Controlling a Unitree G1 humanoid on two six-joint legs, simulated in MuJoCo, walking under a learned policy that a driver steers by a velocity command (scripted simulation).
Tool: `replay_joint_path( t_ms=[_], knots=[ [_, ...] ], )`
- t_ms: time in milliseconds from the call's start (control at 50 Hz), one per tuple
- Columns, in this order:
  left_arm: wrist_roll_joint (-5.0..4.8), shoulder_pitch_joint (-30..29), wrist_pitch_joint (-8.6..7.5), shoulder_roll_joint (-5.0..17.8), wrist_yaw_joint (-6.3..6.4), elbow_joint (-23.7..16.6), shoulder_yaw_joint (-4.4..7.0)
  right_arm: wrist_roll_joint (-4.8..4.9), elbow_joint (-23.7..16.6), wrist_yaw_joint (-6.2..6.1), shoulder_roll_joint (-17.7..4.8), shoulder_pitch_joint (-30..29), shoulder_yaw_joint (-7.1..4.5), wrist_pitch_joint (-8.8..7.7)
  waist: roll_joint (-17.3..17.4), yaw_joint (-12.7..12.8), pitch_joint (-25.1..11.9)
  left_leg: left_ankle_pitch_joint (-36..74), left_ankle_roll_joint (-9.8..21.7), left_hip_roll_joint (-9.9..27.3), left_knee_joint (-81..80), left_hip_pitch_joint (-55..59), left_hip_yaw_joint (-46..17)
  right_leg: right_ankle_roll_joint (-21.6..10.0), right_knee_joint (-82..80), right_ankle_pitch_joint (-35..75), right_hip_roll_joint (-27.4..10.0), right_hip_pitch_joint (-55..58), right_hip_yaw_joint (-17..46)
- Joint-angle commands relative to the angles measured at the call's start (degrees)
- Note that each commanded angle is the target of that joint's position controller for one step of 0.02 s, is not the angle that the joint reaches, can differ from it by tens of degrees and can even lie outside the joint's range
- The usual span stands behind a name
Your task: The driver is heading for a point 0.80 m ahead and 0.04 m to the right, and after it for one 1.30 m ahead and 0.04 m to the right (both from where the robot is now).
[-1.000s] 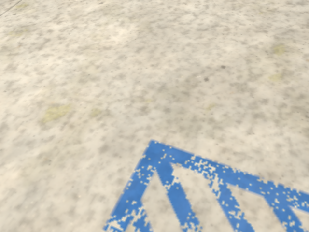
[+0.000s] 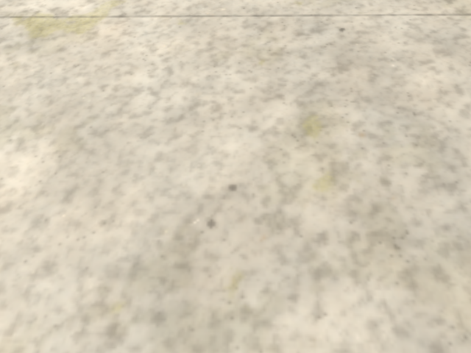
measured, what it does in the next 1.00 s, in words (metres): walks ahead, turning right: left foot, then right foot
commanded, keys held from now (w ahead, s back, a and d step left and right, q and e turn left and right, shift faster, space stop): w+e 0.48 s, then w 0.24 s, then w+q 0.28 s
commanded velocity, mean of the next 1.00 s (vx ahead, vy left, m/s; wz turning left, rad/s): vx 0.50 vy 0.00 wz -0.34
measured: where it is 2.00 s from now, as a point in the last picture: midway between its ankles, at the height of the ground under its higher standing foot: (317, 254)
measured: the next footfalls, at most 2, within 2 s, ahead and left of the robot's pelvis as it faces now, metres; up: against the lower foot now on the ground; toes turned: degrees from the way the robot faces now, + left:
left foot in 0.20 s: +0.29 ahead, +0.13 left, +0.00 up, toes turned -9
right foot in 0.70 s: +0.47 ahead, -0.16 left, +0.00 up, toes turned -25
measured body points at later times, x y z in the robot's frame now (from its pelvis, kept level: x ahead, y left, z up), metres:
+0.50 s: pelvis +0.27 +0.04 +0.00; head +0.29 +0.04 +0.45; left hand +0.49 +0.24 -0.11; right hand +0.21 -0.24 -0.12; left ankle +0.25 +0.14 -0.74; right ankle +0.30 -0.12 -0.67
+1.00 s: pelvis +0.50 -0.10 +0.00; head +0.51 -0.12 +0.45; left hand +0.61 +0.14 -0.12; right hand +0.49 -0.38 -0.14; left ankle +0.63 +0.02 -0.67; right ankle +0.43 -0.15 -0.74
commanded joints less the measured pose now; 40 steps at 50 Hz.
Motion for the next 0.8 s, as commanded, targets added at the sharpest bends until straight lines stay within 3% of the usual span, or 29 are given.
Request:
replay_joint_path(
  t_ms=[20, 100, 140, 160, 180, 200, 220, 240, 260, 280, 320, 400, 500, 540, 600, 640, 680, 700, 720, 740, 760, 780, 800],
  knots=[
    [0.14, 3.50, -0.60, 9.08, 0.39, -2.67, 2.17, 0.40, -5.21, 0.23, -3.84, -6.35, -0.54, -0.73, -5.12, 1.54, -0.47, 5.32, -0.28, -2.93, -6.18, 0.07, 2.45, -6.15, -3.51, 19.05, -13.86, 0.89, 12.11],
    [0.95, 4.73, -0.40, 10.01, 1.02, -3.12, 2.37, 0.88, -7.30, 0.31, -4.88, -10.00, -0.36, -1.67, -5.96, 2.34, -0.51, 3.43, 1.04, -5.18, -12.90, 2.89, 1.74, -5.19, 0.96, 24.44, -15.46, 4.81, 15.40],
    [1.15, 1.56, -0.48, 11.02, 1.34, -4.22, 2.60, 1.07, -6.39, 0.03, -6.44, -5.24, -0.84, -2.18, -6.78, -0.70, -1.19, -0.20, 2.51, -6.49, -17.20, 11.89, 1.24, -3.12, 3.98, 26.45, -15.70, 2.47, 16.81],
    [1.15, -0.13, -0.68, 11.52, 1.18, -4.73, 2.67, 1.10, -4.82, -0.43, -7.64, 0.00, -1.39, -2.52, -6.59, -3.16, -3.16, -2.30, 3.47, -8.03, -18.79, 19.77, 1.90, -1.96, 8.35, 30.41, -14.63, 0.47, 16.83],
    [0.68, -1.03, -1.07, 10.99, 0.70, -4.81, 2.44, 0.73, -2.89, -1.10, -9.25, 7.38, -2.13, -3.25, -3.53, -7.09, -6.95, -1.22, 5.02, -6.92, -22.60, 30.53, 1.16, -0.49, 18.16, 30.39, -11.10, -2.53, 14.28],
    [-0.04, -0.71, -1.62, 6.99, 0.20, -6.39, 1.24, -0.54, -2.45, -2.16, -13.51, 16.44, -3.15, -3.70, 2.83, -10.35, -15.42, -12.89, 7.98, 5.34, -24.86, 43.69, -10.90, 1.07, 33.79, 17.93, -7.32, -8.94, 9.58],
    [-1.42, 6.00, -1.44, 2.43, 0.28, -8.17, 0.29, -1.18, -2.79, -2.41, -18.40, 16.38, -4.29, -2.86, 16.20, -6.18, -20.64, -17.81, 14.47, 19.47, -31.30, 55.30, -36.99, 2.91, 47.87, -20.05, 1.48, -26.25, 2.66],
    [0.72, 5.26, -0.47, 7.33, 0.86, -6.37, 0.64, -0.25, -2.96, -2.12, -14.03, 13.21, -3.95, -2.07, 8.48, -4.91, -15.33, -25.77, 15.26, 18.56, -32.64, 49.40, -40.68, 2.32, 53.73, -18.01, -4.20, -31.96, 2.24],
    [1.29, 1.20, -0.09, 8.24, 0.42, -6.16, 0.98, 0.25, -3.70, -1.92, -8.90, 9.76, -2.73, -1.98, 1.80, -4.77, -7.89, -24.55, 13.95, 15.68, -33.56, 41.57, -31.20, 2.46, 53.65, -12.31, -6.60, -31.64, 1.85],
    [1.30, -1.14, 0.09, 7.26, -0.15, -6.52, 0.81, 0.33, -3.40, -1.67, -6.45, 7.58, -2.05, -2.07, 0.05, -4.00, -4.10, -16.29, 12.71, 12.55, -34.67, 36.24, -22.64, 2.99, 51.43, -8.82, -8.41, -30.29, 1.03],
    [2.14, -1.75, 1.29, 6.13, -1.26, -6.63, 0.69, 0.64, -2.04, -1.73, -5.39, 8.26, -1.66, -2.73, 4.51, -2.94, -1.94, -4.81, 10.77, 8.40, -36.29, 31.40, -11.55, 4.06, 49.04, -6.85, -10.45, -27.77, -0.19],
    [2.11, -6.11, 2.53, 4.64, -2.52, -8.75, 0.17, 1.56, -0.06, -0.98, -6.34, 11.01, -2.27, -4.46, 4.17, -2.60, -1.70, 6.81, 11.99, 8.60, -38.49, 31.91, -3.24, 5.12, 48.06, -2.11, -11.49, -31.33, -1.18],
    [1.99, -15.38, 2.29, 2.83, -3.41, -11.98, -0.91, 1.33, 2.10, -0.78, -6.29, 13.67, -2.50, -4.32, 3.18, -4.14, 0.56, 11.77, 11.68, 6.87, -39.61, 33.14, 5.84, 6.03, 36.08, 7.13, -12.17, -33.92, -3.51],
    [2.01, -19.03, 1.91, 1.67, -3.76, -13.06, -1.63, 1.35, 3.04, -0.66, -6.69, 14.80, -2.56, -4.33, 3.35, -4.94, 1.40, 12.45, 11.19, 6.38, -39.74, 32.41, 8.37, 5.38, 28.03, 9.76, -11.59, -30.34, -5.35],
    [2.35, -22.26, 1.70, 1.85, -3.69, -13.91, -2.00, 1.38, 4.97, -0.75, -7.99, 17.60, -2.80, -3.85, 3.48, -5.78, 2.44, 15.24, 10.79, 7.82, -39.14, 34.89, 9.67, 3.61, 20.63, 6.76, -10.38, -26.27, -8.30],
    [2.81, -22.42, 1.45, 2.54, -3.18, -13.98, -1.88, 1.45, 6.51, -0.90, -9.02, 19.17, -2.91, -3.06, 3.61, -5.41, 2.28, 24.42, 10.61, 8.94, -35.54, 38.57, 10.31, 1.77, 17.38, 2.04, -8.82, -23.73, -9.68],
    [3.28, -15.12, 0.63, 3.53, -2.41, -11.61, -1.23, 1.54, 7.61, -1.12, -10.20, 19.47, -2.92, -2.25, 3.64, -1.56, -2.44, 40.91, 9.81, 8.50, -23.22, 40.33, 12.43, -0.59, 12.95, -0.85, -5.21, -13.31, -11.06],
    [3.81, -5.95, -0.05, 4.80, -1.82, -8.24, -0.45, 1.82, 7.55, -1.23, -9.42, 19.39, -2.49, -1.96, 1.58, 2.34, -7.97, 38.46, 8.67, 6.61, -11.88, 35.82, 14.52, -1.90, 9.89, 1.63, -4.37, -0.52, -10.49],
    [4.82, 2.63, -0.35, 9.56, -0.86, -6.57, 0.91, 2.60, 4.98, -0.96, -6.06, 19.55, -1.36, -2.18, -4.93, 5.43, -15.93, 19.11, 6.97, 3.76, 5.36, 21.04, 15.08, -5.55, 8.86, -5.58, -16.95, 16.98, 4.84],
    [3.50, 3.95, -0.11, 14.96, -0.17, -6.38, 2.05, 2.76, 3.08, -0.18, -2.13, 22.96, -0.69, -2.16, -15.97, 2.84, -21.56, -25.57, 5.01, -6.44, 23.34, 3.62, 11.64, -11.82, 2.89, 0.02, -33.48, 27.00, 31.76],
    [1.52, 3.23, 0.06, 13.63, 0.40, -6.32, 2.10, 2.02, 3.30, -0.79, -7.76, 16.70, -2.38, -1.62, -6.87, 4.67, -18.05, -21.96, 5.90, -5.26, 27.38, -0.37, 2.14, -10.88, 2.18, 6.62, -31.52, 22.90, 28.72],
    [1.43, -0.34, -0.31, 10.63, 0.74, -5.46, 1.21, 2.84, 2.58, -0.58, -6.21, 14.15, -2.09, -2.07, -5.91, 2.30, -9.95, -17.15, 6.60, -3.52, 25.58, -0.98, 0.34, -9.00, 1.52, 13.07, -29.03, 15.16, 18.33],
    [1.58, -3.16, -0.78, 7.18, 0.61, -5.19, 0.24, 2.92, 3.43, -0.37, -5.15, 14.46, -1.83, -2.26, -4.29, 0.00, -6.00, -14.20, 6.86, -1.97, 20.88, 1.31, 0.16, -6.20, -0.56, 15.95, -26.11, 8.63, 12.12]
  ],
)
Keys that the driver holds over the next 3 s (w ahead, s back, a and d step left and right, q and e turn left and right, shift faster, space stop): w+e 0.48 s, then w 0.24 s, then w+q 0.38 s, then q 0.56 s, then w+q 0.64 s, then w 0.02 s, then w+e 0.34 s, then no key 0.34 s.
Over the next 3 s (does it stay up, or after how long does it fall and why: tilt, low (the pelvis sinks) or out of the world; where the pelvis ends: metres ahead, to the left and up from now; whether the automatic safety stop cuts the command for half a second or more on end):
stays up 1.21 0.06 -0.01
